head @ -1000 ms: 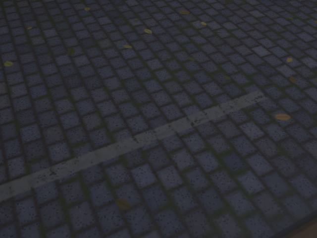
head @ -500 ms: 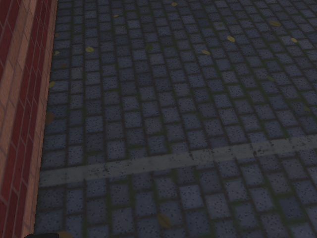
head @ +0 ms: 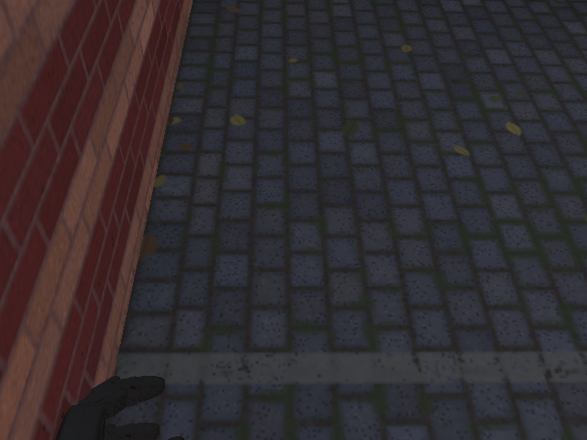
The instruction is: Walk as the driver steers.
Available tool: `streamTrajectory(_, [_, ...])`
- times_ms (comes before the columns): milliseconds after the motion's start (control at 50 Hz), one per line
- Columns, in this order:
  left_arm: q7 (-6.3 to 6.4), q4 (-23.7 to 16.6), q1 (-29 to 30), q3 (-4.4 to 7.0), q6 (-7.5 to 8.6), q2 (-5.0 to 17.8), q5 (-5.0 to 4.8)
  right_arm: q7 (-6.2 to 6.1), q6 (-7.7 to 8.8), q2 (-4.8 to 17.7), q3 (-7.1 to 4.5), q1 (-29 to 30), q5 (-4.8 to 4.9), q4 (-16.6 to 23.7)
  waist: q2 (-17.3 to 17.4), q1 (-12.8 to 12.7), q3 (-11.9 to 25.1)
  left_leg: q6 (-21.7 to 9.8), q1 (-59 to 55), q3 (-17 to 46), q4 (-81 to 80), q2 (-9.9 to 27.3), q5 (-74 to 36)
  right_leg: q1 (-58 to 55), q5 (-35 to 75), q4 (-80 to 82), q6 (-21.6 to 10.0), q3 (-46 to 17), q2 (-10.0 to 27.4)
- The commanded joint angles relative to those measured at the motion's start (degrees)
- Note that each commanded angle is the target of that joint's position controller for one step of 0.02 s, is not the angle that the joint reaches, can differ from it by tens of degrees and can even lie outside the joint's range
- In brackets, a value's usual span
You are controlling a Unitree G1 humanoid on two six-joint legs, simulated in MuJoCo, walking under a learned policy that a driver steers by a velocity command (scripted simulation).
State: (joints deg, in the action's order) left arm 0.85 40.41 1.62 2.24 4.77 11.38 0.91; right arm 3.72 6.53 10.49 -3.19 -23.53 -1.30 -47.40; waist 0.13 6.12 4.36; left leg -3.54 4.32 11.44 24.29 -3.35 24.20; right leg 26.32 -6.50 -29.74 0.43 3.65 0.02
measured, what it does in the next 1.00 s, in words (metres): walks ahead: left foot, then right foot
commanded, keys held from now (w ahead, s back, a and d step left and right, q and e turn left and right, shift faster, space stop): w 0.42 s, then w+e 0.06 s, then e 0.44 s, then w+e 0.08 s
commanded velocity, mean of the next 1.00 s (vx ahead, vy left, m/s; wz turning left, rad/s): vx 0.34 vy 0.00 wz -0.13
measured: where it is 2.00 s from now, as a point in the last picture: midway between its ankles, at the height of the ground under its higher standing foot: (331, 403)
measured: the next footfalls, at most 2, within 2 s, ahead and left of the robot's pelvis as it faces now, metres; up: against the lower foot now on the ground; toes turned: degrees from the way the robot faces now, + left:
left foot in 0.44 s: +0.37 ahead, +0.12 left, +0.00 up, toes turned +7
right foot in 0.90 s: +0.50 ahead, -0.18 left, +0.00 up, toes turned -9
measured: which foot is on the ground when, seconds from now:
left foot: down 0.00-0.04, up 0.06-0.42, down 0.44-0.90, up 0.92-1.00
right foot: down 0.00-0.44, up 0.46-0.88, down 0.90-1.00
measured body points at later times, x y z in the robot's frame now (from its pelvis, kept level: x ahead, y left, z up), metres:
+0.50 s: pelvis +0.24 +0.01 -0.02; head +0.28 +0.04 +0.43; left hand +0.24 +0.30 -0.16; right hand +0.43 -0.24 -0.11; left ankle +0.34 +0.12 -0.73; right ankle +0.09 -0.13 -0.66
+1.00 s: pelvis +0.40 -0.08 -0.01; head +0.45 -0.11 +0.44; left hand +0.60 +0.17 -0.10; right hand +0.49 -0.39 -0.13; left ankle +0.34 +0.10 -0.64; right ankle +0.46 -0.17 -0.73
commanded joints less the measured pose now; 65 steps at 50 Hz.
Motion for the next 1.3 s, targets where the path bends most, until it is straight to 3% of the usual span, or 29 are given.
streamTrajectory(20, [0.13, -4.99, 5.11, 1.93, 2.35, 6.63, -0.75, -0.41, 0.54, 7.66, -1.68, -0.36, -1.3, 1.97, 4.85, -3.8, 1.81, -6.26, 7.19, 4.82, 4.56, 8.17, -42.29, -16.14, 7.96, 0.11, -5.24, 2.21, -1.3])
streamTrajectory(40, [-0.32, -3.42, -4.5, 2.27, 2.87, 8.74, -0.34, -0.7, 1.13, 3.36, -0.13, -3.93, -2.77, 2.68, -4.59, -5.8, 12.24, -0.39, 19.96, -0.2, 17.83, 0.93, -39.01, -39.17, 24.13, -4.13, -14.72, -7.83, 4.68])
streamTrajectory(60, [-0.38, 1.89, -23.97, 3.21, 2.43, 9.4, 1.08, -0.3, 1.17, 0.81, 1.14, -5.8, -3.39, 3.27, -13.49, -12.84, 21.13, 3.81, 37.85, -2.36, 36.31, -4.95, -6.06, -61.17, 23.98, 2.56, -24.73, -26.64, 17.71])
streamTrajectory(80, [-0.35, 6.69, -34.01, 3.37, 2.41, 7.89, 3.09, 0.41, 0.8, 1.87, 0.35, 3.38, -2.53, 5.02, -7.6, -16.68, 11.96, 2.53, 49.65, -2.0, 53.14, -2.37, 6.89, -56.36, 8.94, 9.46, -21.45, -32.71, 21.03])
streamTrajectory(100, [-0.19, 6.37, -28.58, 3.94, 2.37, 9.9, 3.42, 0.38, 0.58, 1.42, -0.01, 8.0, -2.15, 5.81, -1.95, -13.01, 0.51, 0.71, 55.56, -0.8, 65.07, 0.64, -0.72, -42.55, -2.3, 10.47, -18.09, -29.99, 20.26])
streamTrajectory(160, [-0.71, 3.69, -13.1, 0.83, 1.06, 1.01, 2.31, 0.0, -0.79, 0.94, 0.79, 7.93, -4.28, 5.3, 0.47, -4.18, 0.53, -2.29, 50.26, -0.82, 68.8, 5.66, -9.33, -20.77, 0.57, 15.72, -17.45, -20.47, 18.97])
streamTrajectory(200, [-0.38, 4.05, -10.11, 0.36, 1.62, -0.18, 1.63, -0.12, -2.28, -0.63, 1.5, 10.51, -3.62, 5.69, -1.14, -2.78, 0.16, -1.38, 51.14, -2.44, 66.98, 6.5, -4.72, -16.05, -0.26, 18.67, -17.42, -15.57, 17.02])
streamTrajectory(220, [-0.21, 3.37, -10.86, 2.97, 2.45, 7.76, -1.94, -4.14, -2.55, 8.18, -0.95, 8.59, 3.34, 6.83, -1.37, -3.19, -5.03, 2.59, 47.59, -2.86, 53.49, 9.38, -4.75, -15.92, 2.41, 21.07, -13.21, -7.43, 15.01])
streamTrajectory(240, [0.21, 4.65, -11.04, 3.37, 2.73, 8.94, -1.89, -5.68, -2.24, 8.67, -0.74, 13.07, 2.63, 7.7, -1.04, -4.25, -6.44, 4.78, 44.11, -5.78, 44.02, 9.67, -8.47, -11.62, 5.54, 21.31, -12.06, -4.55, 12.04])
streamTrajectory(280, [1.09, 6.41, -11.59, 3.86, 2.43, 9.95, -1.99, -5.42, -1.27, 5.74, 0.32, 18.75, 0.64, 9.25, -0.71, -5.75, -6.23, 6.18, 29.32, -12.52, 25.5, 8.87, -21.16, -2.47, 7.89, 20.37, -10.32, 1.87, 5.84])
streamTrajectory(320, [0.67, 8.0, -15.07, 4.8, 2.2, 12.42, -1.96, -4.19, -1.59, 3.58, 1.16, 18.84, 1.21, 9.1, -4.26, -7.26, -4.08, 6.15, 22.82, -13.99, 19.45, 7.36, -22.23, -5.3, 4.83, 20.99, -11.69, -0.73, 7.93])
streamTrajectory(360, [0.04, 9.06, -16.3, 4.88, 1.58, 11.98, -2.71, -3.96, -2.55, 5.68, 1.0, 15.59, 2.05, 8.16, -5.02, -6.35, -5.22, 3.63, 24.09, -11.78, 12.83, 8.4, -19.24, -13.97, 7.39, 18.34, -10.99, -3.84, 10.61])
streamTrajectory(420, [-0.7, 9.62, -18.47, 4.01, -0.13, 10.24, -1.38, -4.55, -2.89, 12.6, -2.27, 3.21, 0.1, 3.92, -0.41, -0.76, 1.57, -0.33, 8.16, -16.76, 7.75, 2.97, -16.36, -19.38, 22.87, -2.86, -6.63, -0.98, 7.61])
streamTrajectory(440, [-1.11, 9.42, -20.39, 2.95, -0.08, 6.95, -0.36, -4.78, -3.35, 16.44, -3.66, -5.29, 0.13, 2.32, 6.61, 2.02, 7.6, -4.13, -7.75, -4.41, 9.92, 12.19, -19.21, -7.99, 10.25, -21.28, -3.56, 1.03, 3.15])
streamTrajectory(460, [-1.59, 8.72, -25.79, 1.23, 0.61, 1.43, -1.13, -4.85, -3.28, 19.3, -3.5, -7.85, -0.82, 1.59, 17.22, -1.06, 12.7, -15.19, -17.95, 25.94, 0.88, 26.67, -10.37, 9.32, -26.6, -43.0, -1.09, -6.55, -6.29])
streamTrajectory(480, [-2.2, 9.48, -24.16, 2.23, 1.16, 5.29, -2.97, -4.96, -2.93, 16.33, -3.29, -10.32, 0.26, 0.16, 13.34, 1.6, 14.1, -15.02, -17.59, 31.92, -4.73, 27.53, 4.46, 16.33, -27.83, -53.79, -0.81, -14.48, -5.44])
streamTrajectory(500, [-2.22, 7.67, -21.12, 2.69, 1.42, 7.48, -4.55, -5.36, -2.69, 15.09, -2.79, -5.14, 0.4, 0.87, 11.31, 0.46, 6.65, -12.18, -12.46, 24.55, -5.72, 26.79, 3.78, 21.69, -23.19, -56.99, -0.7, -13.05, -3.25])
streamTrajectory(560, [0.64, 5.77, -17.19, 3.61, -1.14, 9.76, -2.34, -6.21, -1.42, 11.3, -1.21, 10.57, -1.14, 2.13, 3.54, -5.94, -1.42, -7.03, 8.45, 6.62, -7.16, 23.38, -23.99, 12.14, -9.47, -49.84, 0.4, -13.06, 2.34])
streamTrajectory(720, [-0.66, -0.49, -10.87, 2.15, -5.47, 3.46, -1.35, -9.23, -2.77, 15.1, -2.73, 10.92, -0.21, -0.06, 6.84, -6.53, -2.57, -3.68, 9.65, -15.62, -8.64, 19.61, -39.17, 6.1, 3.54, -21.23, 3.15, -5.96, 3.33])
streamTrajectory(820, [-1.5, -4.14, -7.04, 3.32, -5.67, 6.92, -1.58, -8.11, -3.96, 16.66, -3.57, 13.25, 1.25, 0.65, 10.01, -6.13, -3.07, -1.68, 5.26, -16.67, -5.44, 21.71, -28.38, 2.1, -1.28, -10.36, 0.23, -1.87, 2.91])
streamTrajectory(860, [-1.68, -3.47, -10.05, 3.91, -5.44, 7.58, -1.46, -7.84, -3.54, 16.49, -4.12, 14.19, 3.28, 0.62, 10.33, -7.61, -1.73, -0.41, 3.53, -17.64, -0.33, 21.64, -29.31, -2.78, -1.53, -4.48, -1.58, 0.0, 2.12])
streamTrajectory(900, [-0.8, -0.93, -19.36, 6.16, -5.31, 12.51, -0.82, -7.41, -3.18, 14.05, -3.8, 10.39, 2.27, -0.81, 0.84, -10.92, 1.77, 4.32, 6.68, -21.6, 16.95, 15.44, -29.14, -16.6, 14.23, 3.62, -5.14, -2.5, 0.17])
streamTrajectory(920, [0.1, -1.1, -21.34, 7.4, -5.37, 19.49, -0.67, -7.1, -2.86, 9.48, -2.35, 10.22, -1.27, 2.02, -18.92, -8.42, 0.93, 8.76, 26.62, -21.88, 37.2, 7.74, 9.61, -28.37, 45.43, 2.19, -10.81, -21.1, 11.13])
streamTrajectory(940, [-0.67, -3.87, -18.67, 6.91, -4.84, 20.25, -0.02, -6.77, -2.07, 9.03, -1.92, 5.9, -0.1, 2.94, -23.99, -6.17, 12.4, 9.88, 35.37, -11.05, 53.05, 3.08, 18.1, -34.86, 30.71, 7.62, -22.4, -37.97, 18.76])
streamTrajectory(960, [-1.5, -5.26, -18.02, 5.67, -4.3, 15.0, -2.01, -6.28, -1.56, 12.7, -2.7, 9.82, 2.07, 3.14, -13.38, -8.65, 12.77, 8.04, 39.74, -6.89, 57.5, 5.53, 12.65, -34.77, 9.63, 11.29, -21.57, -37.9, 17.27])
streamTrajectory(1000, [-0.74, -4.94, -16.49, 4.61, -3.66, 10.91, -3.41, -6.72, -2.11, 13.35, -3.26, 15.74, 1.39, 3.91, -3.61, -8.87, 6.33, 5.3, 42.58, -6.25, 51.44, 9.24, 1.53, -27.89, -12.98, 12.78, -14.78, -30.94, 12.69])
streamTrajectory(1060, [-0.05, -5.59, -13.19, 4.36, -2.26, 10.29, -1.97, -7.29, -2.44, 12.55, -3.53, 16.51, 1.43, 5.06, -6.68, -6.51, 0.9, 4.12, 35.09, -6.21, 39.85, 8.53, -5.89, -17.61, -13.43, 17.57, -13.75, -28.8, 9.38])
streamTrajectory(1120, [0.32, -5.15, -16.36, 4.88, -1.36, 11.45, -2.52, -6.73, -1.89, 10.25, -3.04, 19.27, 0.16, 6.64, -3.45, -7.48, 0.16, 4.68, 33.61, -5.87, 27.17, 6.39, -10.14, -17.87, -8.39, 17.8, -14.46, -27.2, 8.75])
streamTrajectory(1300, [-0.02, -2.55, -20.8, 4.53, -1.39, 11.11, -2.42, -4.68, -1.44, 7.57, -1.87, 25.98, 0.02, 6.73, -5.55, -10.11, -3.46, 6.2, 28.32, -7.24, 11.02, 5.02, -20.94, -19.74, 7.77, 16.15, -13.45, -22.33, 8.03])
